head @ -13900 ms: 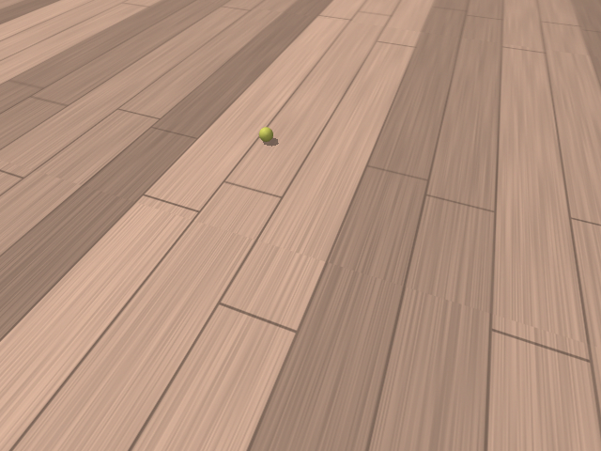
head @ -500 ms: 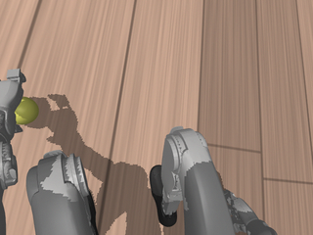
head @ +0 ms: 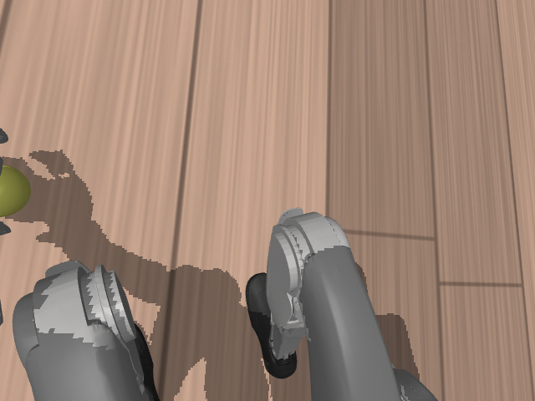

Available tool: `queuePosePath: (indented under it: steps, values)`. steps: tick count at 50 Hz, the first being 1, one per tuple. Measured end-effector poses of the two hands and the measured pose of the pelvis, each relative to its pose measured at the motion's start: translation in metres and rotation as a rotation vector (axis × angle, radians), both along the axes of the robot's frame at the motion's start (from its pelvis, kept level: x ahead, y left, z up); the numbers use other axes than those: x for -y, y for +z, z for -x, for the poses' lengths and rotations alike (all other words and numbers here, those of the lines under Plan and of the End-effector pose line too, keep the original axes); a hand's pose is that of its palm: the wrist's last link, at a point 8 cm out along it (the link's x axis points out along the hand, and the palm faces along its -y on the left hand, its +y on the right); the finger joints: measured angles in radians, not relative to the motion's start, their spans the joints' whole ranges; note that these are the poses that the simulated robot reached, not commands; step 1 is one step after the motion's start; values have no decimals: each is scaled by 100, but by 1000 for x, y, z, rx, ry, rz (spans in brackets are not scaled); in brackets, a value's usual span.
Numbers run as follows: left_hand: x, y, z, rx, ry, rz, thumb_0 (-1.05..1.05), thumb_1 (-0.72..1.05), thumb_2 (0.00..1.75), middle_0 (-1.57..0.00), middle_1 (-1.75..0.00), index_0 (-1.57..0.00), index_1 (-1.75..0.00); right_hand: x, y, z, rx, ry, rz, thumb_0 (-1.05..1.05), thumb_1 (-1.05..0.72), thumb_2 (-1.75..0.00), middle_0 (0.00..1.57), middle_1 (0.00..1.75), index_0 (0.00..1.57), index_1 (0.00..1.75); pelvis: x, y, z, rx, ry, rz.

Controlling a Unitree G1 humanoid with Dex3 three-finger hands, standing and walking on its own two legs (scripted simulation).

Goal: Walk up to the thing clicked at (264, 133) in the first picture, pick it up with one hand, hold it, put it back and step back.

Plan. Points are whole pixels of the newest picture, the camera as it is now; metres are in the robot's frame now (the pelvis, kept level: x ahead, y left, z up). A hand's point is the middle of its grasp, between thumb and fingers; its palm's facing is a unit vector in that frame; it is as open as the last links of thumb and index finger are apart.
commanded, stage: rest palm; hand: left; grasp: from above
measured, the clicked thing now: out of the picture +0.43 +0.31 -0.26
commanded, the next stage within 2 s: close in 0.18 s
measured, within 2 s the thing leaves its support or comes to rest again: neither
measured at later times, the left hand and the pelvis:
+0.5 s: hand out of the picture +0.42 +0.32 -0.24, palm faces -0.46 -0.15 -0.87, open 13.7 cm; pelvis +0.00 +0.00 +0.00, yaw -1 degrees
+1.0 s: hand out of the picture +0.42 +0.32 -0.25, palm faces -0.46 -0.16 -0.88, open 11.9 cm; pelvis +0.00 +0.00 +0.00, yaw -2 degrees
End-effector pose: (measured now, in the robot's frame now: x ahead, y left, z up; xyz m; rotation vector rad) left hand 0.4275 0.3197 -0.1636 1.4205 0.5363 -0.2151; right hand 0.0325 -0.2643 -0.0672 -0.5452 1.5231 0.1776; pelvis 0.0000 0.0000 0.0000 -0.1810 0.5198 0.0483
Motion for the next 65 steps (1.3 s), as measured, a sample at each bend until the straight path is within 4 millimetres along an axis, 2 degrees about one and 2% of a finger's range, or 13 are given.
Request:
queuePosePath:
  steps: [8, 12, 27, 35, 49, 65]
  values:
    - [-1, -3, 2, 10, 11, -17, 0, -53, 101, -8, -97, -7, -98, 3, 3, -26, 73, 66, 9, 0, -90, -90, 20, 30, 20, 30, -1, -2, 1, 5, -4, 7]
    - [-4, -7, 2, 9, 36, -23, 0, -53, 101, -8, -97, -7, -99, 2, 3, -32, 89, 84, 5, 0, -90, -90, 20, 30, 20, 30, -2, -3, 1, 10, -4, 10]
    - [-1, -19, -2, -11, 34, -19, 0, -42, 94, -12, -102, -13, -100, -12, 0, -13, 30, 74, -53, 0, -90, -90, 20, 30, 20, 30, -4, -3, -1, 17, -9, 20]
    - [0, -21, -5, 0, 36, -19, 0, -35, 91, -16, -100, -19, -99, -11, 5, -6, 20, 73, -46, 0, -90, -90, 20, 30, 20, 30, -4, -4, 0, 22, -14, 27]
    - [-7, -25, 1, -14, 44, -17, 0, -20, 85, -27, -96, -30, -94, -7, 10, -11, 20, 115, -30, 0, -90, -90, 20, 30, 20, 30, -4, -4, 2, 34, -16, 32]
    - [-3, -23, 2, -6, 20, -28, 0, -7, 75, -41, -92, -45, -89, -14, 7, -20, 54, 147, -61, 0, -91, -90, 20, 30, 20, 30, -5, -3, 3, 43, -17, 36]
